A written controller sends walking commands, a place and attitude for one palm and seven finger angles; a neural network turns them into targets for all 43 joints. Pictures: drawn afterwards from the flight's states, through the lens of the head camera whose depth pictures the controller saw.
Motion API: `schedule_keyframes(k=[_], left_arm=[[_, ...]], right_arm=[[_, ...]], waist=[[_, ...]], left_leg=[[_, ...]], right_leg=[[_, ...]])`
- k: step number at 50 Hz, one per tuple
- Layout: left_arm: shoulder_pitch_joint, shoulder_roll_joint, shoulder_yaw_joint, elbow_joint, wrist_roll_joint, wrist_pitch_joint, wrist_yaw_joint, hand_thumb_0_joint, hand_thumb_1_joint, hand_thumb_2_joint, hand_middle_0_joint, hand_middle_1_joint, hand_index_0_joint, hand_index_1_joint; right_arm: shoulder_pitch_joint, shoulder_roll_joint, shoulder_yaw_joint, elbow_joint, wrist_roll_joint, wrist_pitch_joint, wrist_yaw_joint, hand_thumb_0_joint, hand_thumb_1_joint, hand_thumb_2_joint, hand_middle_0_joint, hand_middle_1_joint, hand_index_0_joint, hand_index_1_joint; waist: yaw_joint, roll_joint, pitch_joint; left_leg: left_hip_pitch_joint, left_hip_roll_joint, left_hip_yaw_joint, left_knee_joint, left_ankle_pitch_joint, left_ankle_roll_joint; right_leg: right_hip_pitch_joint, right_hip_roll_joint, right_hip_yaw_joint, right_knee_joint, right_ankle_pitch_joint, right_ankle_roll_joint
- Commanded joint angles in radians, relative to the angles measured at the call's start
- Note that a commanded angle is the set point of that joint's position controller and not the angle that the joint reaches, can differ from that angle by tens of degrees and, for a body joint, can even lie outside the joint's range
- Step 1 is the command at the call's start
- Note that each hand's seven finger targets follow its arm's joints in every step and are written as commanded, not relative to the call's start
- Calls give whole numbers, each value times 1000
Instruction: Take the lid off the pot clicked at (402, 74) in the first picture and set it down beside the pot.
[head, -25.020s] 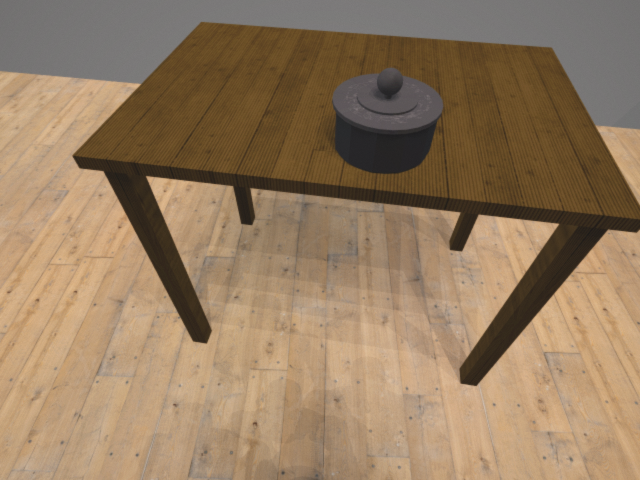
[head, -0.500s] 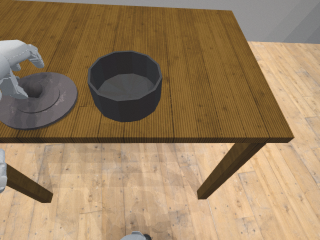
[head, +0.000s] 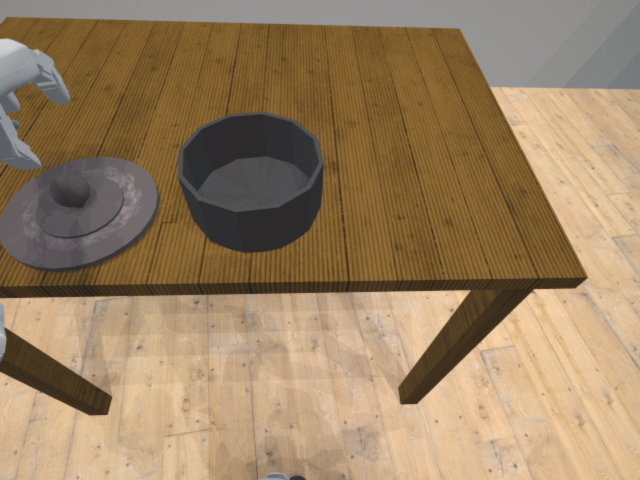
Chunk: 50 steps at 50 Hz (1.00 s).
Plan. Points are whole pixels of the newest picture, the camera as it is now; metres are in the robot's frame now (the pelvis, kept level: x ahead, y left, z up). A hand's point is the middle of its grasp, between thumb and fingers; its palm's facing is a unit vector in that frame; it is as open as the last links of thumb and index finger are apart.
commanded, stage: raise the empty hand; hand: left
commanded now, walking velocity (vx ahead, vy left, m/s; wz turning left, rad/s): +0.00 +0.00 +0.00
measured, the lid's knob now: (70, 189) +0.46 +0.32 +0.09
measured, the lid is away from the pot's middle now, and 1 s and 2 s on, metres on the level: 0.23 0.23 0.23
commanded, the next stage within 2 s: draw the hand back to the body in 0.56 s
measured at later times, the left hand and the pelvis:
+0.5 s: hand out of the picture +0.45 +0.32 +0.25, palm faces -0.19 -0.08 -0.98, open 11.1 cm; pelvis -0.01 +0.00 +0.00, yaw +1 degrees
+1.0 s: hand out of the picture +0.43 +0.31 +0.24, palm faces -0.17 -0.05 -0.98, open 11.1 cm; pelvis +0.00 -0.02 +0.01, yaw +0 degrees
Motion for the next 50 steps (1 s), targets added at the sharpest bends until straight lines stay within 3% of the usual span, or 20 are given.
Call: schedule_keyframes(k=[1,4,7,8,11,12,15,17,20,23,26,28,29,33,35,40,42,44,49,50], left_arm=[[-533,257,41,-207,-1,21,24,0,-128,888,-471,-626,-471,-626],[-545,253,38,-228,-1,23,21,0,-128,888,-471,-626,-471,-626],[-560,264,36,-154,7,42,19,0,-128,888,-471,-626,-471,-626],[-585,232,5,-162,5,49,17,0,-128,888,-471,-626,-471,-626],[-646,242,17,-234,16,50,19,0,-128,888,-471,-626,-471,-626],[-634,219,1,-203,15,55,15,0,-128,888,-471,-626,-471,-626],[-601,272,41,-151,21,67,12,0,-128,888,-471,-626,-471,-626],[-647,221,-13,-156,23,80,6,0,-128,888,-471,-626,-471,-626],[-685,227,-5,-230,27,85,7,0,-128,888,-471,-626,-471,-626],[-621,234,4,-113,31,103,0,0,-128,888,-471,-626,-471,-626],[-611,198,-31,-80,36,115,-2,0,-128,888,-471,-626,-471,-626],[-662,233,-17,-143,40,112,1,0,-128,888,-471,-626,-471,-626],[-676,209,-33,-167,36,105,0,0,-128,888,-471,-626,-471,-626],[-686,228,-22,-138,43,106,1,0,-128,888,-471,-626,-471,-626],[-661,277,28,-205,45,97,4,0,-128,888,-471,-626,-471,-626],[-489,253,38,-271,20,104,-2,0,-128,888,-471,-626,-471,-626],[-431,307,95,-285,10,111,-3,0,-128,888,-471,-626,-471,-626],[-430,325,119,-427,-11,106,-2,0,-128,888,-471,-626,-471,-626],[-295,325,157,-468,-40,126,-8,0,-128,888,-471,-626,-471,-626],[-268,358,186,-460,-35,131,-7,0,-128,888,-471,-626,-471,-626]], right_arm=[[12,-179,-60,-90,-2,-19,-8,0,-900,-900,200,300,200,300],[7,-177,-57,-92,-1,-30,-12,0,-900,-900,200,300,200,300],[10,-177,-50,-74,-2,-30,-16,0,-900,-900,200,300,200,300],[4,-175,-50,-75,-1,-32,-17,0,-900,-900,200,300,200,300],[-6,-172,-53,-78,-5,-45,-13,0,-900,-900,200,300,200,300],[0,-168,-51,-72,-6,-48,-13,0,-900,-900,200,300,200,300],[-3,-173,-45,-72,-9,-45,-12,0,-900,-900,200,300,200,300],[-13,-171,-44,-73,-5,-44,-10,0,-900,-900,200,300,200,300],[-20,-168,-48,-79,-8,-50,-4,0,-900,-900,200,300,200,300],[-15,-167,-41,-71,-6,-49,-10,0,-900,-900,200,300,200,300],[-14,-168,-39,-69,-4,-49,-7,0,-900,-900,200,300,200,300],[-22,-172,-40,-75,-4,-48,-7,0,-900,-900,200,300,200,300],[-20,-173,-40,-80,-7,-55,-8,0,-900,-900,200,300,200,300],[-11,-168,-40,-68,-6,-56,-12,0,-900,-900,200,300,200,300],[-15,-168,-44,-80,-7,-54,-7,0,-900,-900,200,300,200,300],[-50,-162,-45,-114,-1,-40,6,0,-900,-900,200,300,200,300],[-56,-165,-43,-123,1,-36,5,0,-900,-900,200,300,200,300],[-88,-168,-44,-153,1,-38,9,0,-900,-900,200,300,200,300],[-118,-164,-43,-160,5,-34,9,0,-900,-900,200,300,200,300],[-125,-159,-37,-161,3,-31,10,0,-900,-900,200,300,200,300]], waist=[[-7,98,-389],[-5,132,-399],[-8,72,-365],[-11,75,-358],[-2,144,-421],[-7,119,-407],[3,56,-388],[-5,76,-359],[-1,121,-411],[0,41,-337],[-3,26,-310],[1,48,-356],[-1,77,-367],[-5,66,-367],[7,88,-421],[21,82,-389],[32,50,-373],[38,118,-428],[47,97,-384],[57,64,-385]], left_leg=[[574,58,-158,-66,177,-54],[607,62,-168,-70,201,-64],[544,52,-155,-89,93,-53],[544,50,-156,-96,74,-52],[628,59,-186,-91,160,-71],[618,58,-182,-93,152,-69],[551,49,-154,-99,130,-58],[549,51,-157,-111,107,-61],[617,58,-174,-103,182,-70],[536,49,-151,-117,105,-58],[519,50,-146,-121,75,-56],[530,47,-143,-127,68,-55],[552,47,-142,-116,115,-57],[551,45,-143,-124,86,-51],[587,48,-142,-109,198,-55],[572,47,-127,-100,270,-51],[542,42,-114,-102,254,-42],[586,44,-112,-88,348,-43],[575,44,-112,-96,324,-42],[553,44,-112,-103,298,-42]], right_leg=[[-202,62,-30,-80,91,-58],[-206,60,-29,-85,88,-64],[-179,58,-26,-94,75,-61],[-183,58,-26,-97,71,-61],[-198,59,-21,-88,75,-65],[-198,58,-23,-95,75,-63],[-137,52,-22,-100,99,-61],[-160,52,-27,-102,84,-62],[-167,54,-21,-101,91,-64],[-144,50,-23,-109,83,-61],[-148,48,-25,-106,75,-60],[-126,47,-21,-106,80,-61],[-129,46,-25,-106,100,-67],[-129,51,-21,-113,88,-62],[-100,52,-19,-107,124,-63],[-87,52,-21,-105,143,-61],[-54,53,-21,-108,157,-60],[-32,48,-18,-105,194,-65],[-24,47,-20,-118,179,-62],[-2,48,-19,-112,173,-58]])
